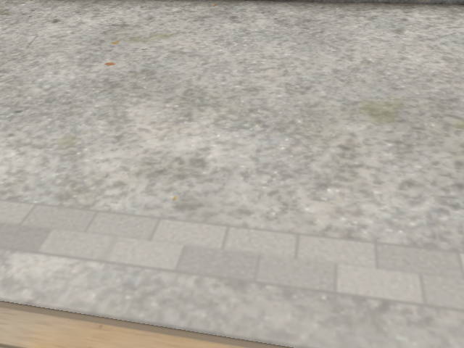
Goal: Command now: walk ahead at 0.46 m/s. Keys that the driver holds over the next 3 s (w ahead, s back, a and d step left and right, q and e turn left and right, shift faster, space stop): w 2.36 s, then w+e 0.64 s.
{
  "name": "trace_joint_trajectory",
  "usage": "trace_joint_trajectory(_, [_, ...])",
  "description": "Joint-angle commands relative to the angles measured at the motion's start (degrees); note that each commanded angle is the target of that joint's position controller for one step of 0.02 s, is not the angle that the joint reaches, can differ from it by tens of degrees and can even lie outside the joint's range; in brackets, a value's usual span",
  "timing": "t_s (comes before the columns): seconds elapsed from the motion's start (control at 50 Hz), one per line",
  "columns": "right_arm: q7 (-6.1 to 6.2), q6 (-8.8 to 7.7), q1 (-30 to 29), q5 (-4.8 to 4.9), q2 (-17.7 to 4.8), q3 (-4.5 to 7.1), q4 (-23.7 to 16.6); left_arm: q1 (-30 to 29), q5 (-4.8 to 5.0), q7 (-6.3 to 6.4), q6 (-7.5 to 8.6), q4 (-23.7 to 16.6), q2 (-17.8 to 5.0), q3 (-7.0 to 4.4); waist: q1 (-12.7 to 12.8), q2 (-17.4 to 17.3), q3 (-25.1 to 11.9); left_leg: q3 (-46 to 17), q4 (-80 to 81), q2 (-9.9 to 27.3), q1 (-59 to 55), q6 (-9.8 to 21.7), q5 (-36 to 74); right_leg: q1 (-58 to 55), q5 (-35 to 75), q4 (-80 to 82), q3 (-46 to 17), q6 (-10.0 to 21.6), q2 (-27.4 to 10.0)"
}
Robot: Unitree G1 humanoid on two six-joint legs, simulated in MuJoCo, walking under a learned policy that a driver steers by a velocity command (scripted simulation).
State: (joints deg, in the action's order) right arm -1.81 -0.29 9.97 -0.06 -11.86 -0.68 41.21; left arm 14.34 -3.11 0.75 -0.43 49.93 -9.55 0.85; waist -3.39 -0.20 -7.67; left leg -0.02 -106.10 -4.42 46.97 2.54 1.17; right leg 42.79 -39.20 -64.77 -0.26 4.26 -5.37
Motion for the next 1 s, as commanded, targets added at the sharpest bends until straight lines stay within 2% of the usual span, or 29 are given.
trace_joint_trajectory(0.02, [2.07, 2.63, 17.1, -0.14, -2.6, 0.5, 3.8, -23.1, -1.17, 0.44, 2.84, -11.9, -5.1, 0.12, -10.1, 8.4, 5.0, 4.2, 2.6, 0.1, -15.4, -2.7, -1.7, 20.6, -18.8, 22.8, -7.1, 3.8, -5.6])
trace_joint_trajectory(0.06, [3.25, 3.51, 22.6, 0.01, -3.7, 1.0, 5.6, -28.5, -0.78, 0.72, 3.47, -15.7, -6.4, 0.31, -11.2, 8.9, 3.3, 5.5, 7.5, 1.6, -23.2, -3.0, -4.4, 22.8, -17.2, 20.1, -6.2, 2.2, -7.2])
trace_joint_trajectory(0.1, [4.24, 4.63, 27.2, -1.98, -3.6, 0.17, 6.4, -33.8, 1.88, 0.69, 4.13, -19.7, -3.9, 0.78, -10.2, 6.6, 6.0, 3.4, 32.7, 7.1, -28.9, 2.1, -7.4, 25.5, -9.7, 11.6, -4.2, -1.8, -6.2])
trace_joint_trajectory(0.14, [3.83, 4.79, 28.6, -3.66, -1.1, -0.83, 9.2, -28.3, 5.29, 1.35, 3.4, -22.0, 0.7, 1.63, -4.3, 1.4, 7.9, 13.6, 74.3, 8.1, -34.7, 7.0, 0.5, 21.0, -5.4, -2.3, 3.7, -4.0, -3.9])
trace_joint_trajectory(0.16, [2.79, 4.44, 23.8, -2.44, 2.4, -1.82, 10.3, -21.8, 6.97, 1.64, 2.19, -21.5, 3.5, 2.1, 1.6, -2.2, 8.6, 16.8, 85.2, 8.7, -36.8, 8.4, 6.7, 20.3, -6.4, -13.7, 4.7, -2.4, -2.7])
trace_joint_trajectory(0.18, [1.71, 3.75, 16.1, -0.47, 5.4, -2.6, 10.3, -14.4, 7.75, 1.55, 1.18, -20.6, 6.6, 2.5, 7.6, -8.3, 9.3, 12.0, 91.2, 11.4, -33.0, 9.8, 8.1, 18.0, -4.0, -33.4, 4.0, 0.0, -0.7])
trace_joint_trajectory(0.2, [0.6, 1.79, 12.9, -2.32, 8.2, -3.86, 10.0, -9.8, 6.52, -0.07, 1.71, -20.1, 10.9, 2.89, 9.8, -12.6, 5.1, 4.2, 92.5, 13.5, -32.9, 7.8, 13.4, 21.6, 6.1, -69.8, 4.0, -1.3, 7.4])
trace_joint_trajectory(0.22, [-0.25, 0.59, 7.5, -5.79, 3.4, -4.13, 7.5, -10.2, 6.08, -2.32, 3.88, -20.1, 15.1, 2.52, 13.6, -9.2, 4.1, -4.7, 68.6, 15.3, -35.8, -1.4, 39.7, 35.0, 7.7, -94.9, -8.2, -0.8, 10.3])
trace_joint_trajectory(0.24, [-0.39, 0.04, 19.6, -4.09, -7.0, 0.64, 8.5, -7.6, 6.41, -3.94, 6.88, -21.1, 14.5, 3.92, 11.2, -6.3, -1.6, -14.2, 72.3, 23.8, -44.5, -2.0, 35.8, 42.1, 14.4, -95.4, -9.6, -2.0, 7.3])
trace_joint_trajectory(0.26, [0.94, 0.57, 28.7, -1.94, -12.1, 3.14, 10.3, -16.6, 6.17, -4.44, 7.47, -22.8, 14.9, 6.05, 4.6, -4.7, 1.4, -21.1, 79.7, 27.1, -54.0, 1.6, 16.5, 56.8, 17.9, -92.6, -7.1, -3.9, 5.8])
trace_joint_trajectory(0.28, [3.71, -0.68, 28.7, -2.59, -13.2, 3.85, 9.7, -33.8, 7.48, -4.0, 6.99, -26.7, 14.8, 7.66, -0.5, -3.4, 11.1, -44.4, 93.6, 36.2, -47.7, 8.3, -31.1, 65.5, 26.1, -80.0, -15.9, -4.6, -2.8])
trace_joint_trajectory(0.3, [5.12, -1.34, 27.9, -5.24, -5.1, 1.78, 9.7, -41.6, 6.43, -3.04, 5.37, -25.9, 10.1, 5.78, -3.9, 7.4, 13.9, -45.9, 97.0, 32.7, -47.2, 9.1, -43.7, 66.7, 33.4, -78.8, -12.7, -6.5, -0.3])
trace_joint_trajectory(0.32, [5.97, -2.49, 27.6, -6.0, -2.8, 0.9, 9.7, -44.1, 5.67, -2.22, 4.09, -25.5, 8.7, 5.07, -4.9, 6.1, 15.8, -46.9, 100.2, 32.4, -43.9, 10.1, -45.3, 64.9, 34.5, -76.9, -11.7, -7.4, 0.0])
trace_joint_trajectory(0.38, [7.04, -3.05, 28.0, -3.91, -1.0, 0.22, 10.1, -38.8, 4.82, -1.01, 2.92, -22.6, 7.6, 4.87, -4.5, 0.1, 15.5, -32.7, 99.0, 27.6, -43.1, 10.0, -36.0, 59.7, 33.9, -73.5, -7.7, -8.0, -1.1])
trace_joint_trajectory(0.46, [5.94, -0.51, 33.5, -2.66, 2.1, -0.66, 13.9, -35.9, 6.07, -2.68, 4.18, -20.9, 12.6, 7.04, -4.4, -2.7, 14.8, -16.5, 97.0, 23.2, -46.3, 9.3, -27.9, 61.6, 31.5, -73.1, -3.0, -5.5, -1.0])
trace_joint_trajectory(0.52, [6.05, 0.29, 32.9, -1.0, 3.0, -0.84, 16.7, -36.3, 5.11, -3.86, 3.91, -22.6, 14.3, 8.64, -1.5, -3.1, 12.8, -9.3, 107.8, 22.6, -40.0, 11.5, -18.6, 46.7, 26.7, -62.5, 6.8, -4.0, -4.4])
trace_joint_trajectory(0.56, [4.91, 0.42, 29.7, 0.25, 3.4, -0.82, 18.1, -33.4, 4.96, -4.58, 3.75, -20.6, 13.2, 7.99, 0.5, -2.9, 9.0, 0.7, 106.7, 20.4, -42.1, 10.1, -1.1, 34.7, 25.8, -52.6, 10.2, -2.1, -4.2])
trace_joint_trajectory(0.58, [4.44, 0.47, 24.8, 1.11, 3.3, -1.12, 17.8, -29.0, 4.74, -4.83, 4.25, -19.9, 11.9, 7.92, 4.3, -4.4, 4.6, 8.8, 106.0, 17.6, -35.7, 9.1, 22.3, 15.7, 25.1, -41.6, 12.3, 1.2, -1.9])
trace_joint_trajectory(0.62, [3.72, -0.19, 26.1, 0.91, -2.7, -0.11, 18.8, -22.9, 4.72, -3.59, 4.39, -17.5, 5.7, 4.72, 7.6, -14.1, -3.7, 9.9, 99.9, 17.9, -39.2, 11.6, 67.4, -7.1, 16.5, -30.3, 16.2, 3.1, 6.5])
trace_joint_trajectory(0.66, [3.66, -0.04, 24.9, -0.14, -9.2, 1.31, 19.5, -16.2, 4.97, -2.85, 2.56, -16.7, -1.8, 0.85, 13.1, -21.7, -4.1, 7.9, 86.3, 19.9, -52.5, 12.2, 86.6, -11.9, 0.3, -9.1, 12.9, 2.9, 11.2])
trace_joint_trajectory(0.68, [3.73, -0.29, 32.0, 0.2, -2.6, 0.71, 20.0, -15.9, 4.65, -2.28, 2.05, -14.7, -0.5, 0.5, 7.7, -15.6, -5.7, 7.0, 75.8, 17.7, -41.4, 11.2, 85.4, -22.3, -2.7, -3.8, 1.6, 6.0, 7.7])
trace_joint_trajectory(0.7, [2.87, -1.76, 32.0, 0.41, -3.0, 0.61, 19.6, -5.7, 3.53, -1.28, 0.51, -11.9, -4.0, -0.94, 9.6, -5.9, -11.8, 4.6, 68.3, 15.7, -33.9, 12.4, 72.1, -30.5, -13.4, 6.6, -13.7, 7.8, 2.7])
trace_joint_trajectory(0.72, [0.66, -3.58, 25.1, -0.3, 0.1, -0.08, 17.2, 5.1, 1.03, -0.74, -1.06, -6.1, -8.3, -2.97, 11.5, 13.0, -17.8, 3.9, 51.3, 8.5, -22.3, 12.6, 29.5, -37.8, -16.9, 19.2, -29.3, 10.5, -3.2])
trace_joint_trajectory(0.74, [-1.8, -5.32, 8.6, -0.51, 1.3, 0.01, 13.3, 7.4, -0.9, -1.07, -2.09, -1.7, -7.5, -2.71, 12.5, 13.0, -13.8, -7.6, 26.3, 4.9, -16.9, 12.5, 1.1, -32.4, -11.7, 29.2, -36.0, 8.4, -2.0])
trace_joint_trajectory(0.76, [-2.74, -6.07, -2.4, 0.83, 5.1, -0.27, 6.0, 1.0, -1.54, -1.95, -2.06, -2.7, -4.4, -1.2, 8.5, 13.6, -9.8, -17.3, 8.8, -0.8, -7.1, 10.7, -4.1, -24.4, -5.9, 31.6, -34.8, 5.5, -2.5])
trace_joint_trajectory(0.8, [-3.31, -4.28, -2.2, 0.57, 7.2, -0.89, -0.4, -9.1, -0.32, -2.57, -0.19, -2.0, 5.7, 0.92, -0.3, 7.9, 1.9, -16.4, -3.1, -0.6, 5.2, 9.1, -11.0, -7.2, -19.0, 30.5, -33.2, 4.6, -4.6])
trace_joint_trajectory(0.82, [-2.93, -2.94, 1.5, 0.11, 5.6, -1.11, -0.5, -12.2, 0.46, -2.5, 0.83, -1.3, 6.8, 1.33, -3.9, 6.4, 5.4, -14.5, -4.4, -0.1, 4.9, 7.3, -9.1, -2.9, -15.6, 28.5, -25.9, 2.5, -2.4])
trace_joint_trajectory(0.9, [-1.83, -1.26, 8.6, -0.2, 2.6, -2.03, 1.2, -12.8, -0.51, -1.66, 2.51, 0.1, 3.0, 1.5, -8.2, 4.1, 5.7, -9.4, -10.4, -0.7, 6.6, 2.4, 4.4, 4.0, -7.2, 30.3, -17.0, 4.9, -1.9])
trace_joint_trajectory(1.0, [2.01, 0.37, 3.7, -0.77, -0.4, -1.87, -1.2, -10.1, -1.45, 0.33, 2.83, -4.5, -1.6, 1.18, -3.7, 7.5, 4.1, -2.8, -0.2, 2.8, 7.0, -4.3, 3.0, 4.7, -9.3, 32.6, -18.4, 9.5, -3.9])
